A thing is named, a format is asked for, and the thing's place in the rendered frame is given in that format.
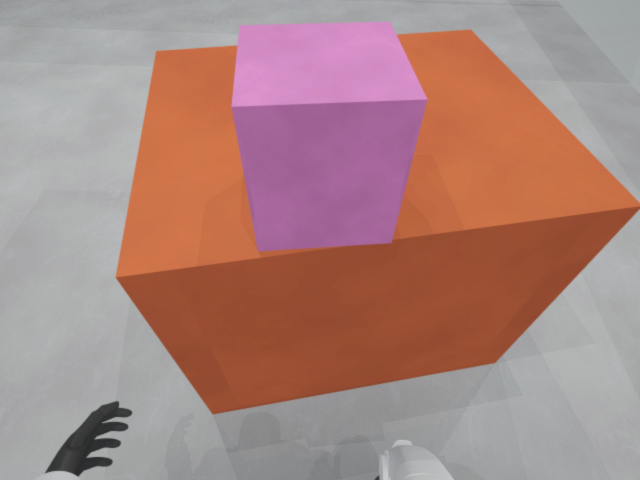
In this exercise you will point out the robot right thigh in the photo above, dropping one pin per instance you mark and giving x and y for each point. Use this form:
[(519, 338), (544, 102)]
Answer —
[(407, 462)]

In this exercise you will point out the left robot hand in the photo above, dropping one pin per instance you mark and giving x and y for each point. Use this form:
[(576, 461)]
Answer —
[(72, 455)]

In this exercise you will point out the carton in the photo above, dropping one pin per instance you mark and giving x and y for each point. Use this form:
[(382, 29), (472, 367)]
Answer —
[(327, 117)]

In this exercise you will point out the right robot shin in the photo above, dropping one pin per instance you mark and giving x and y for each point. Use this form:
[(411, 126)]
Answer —
[(401, 442)]

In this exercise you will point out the pedestal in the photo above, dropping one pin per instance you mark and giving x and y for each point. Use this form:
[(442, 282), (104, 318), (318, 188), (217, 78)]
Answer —
[(503, 208)]

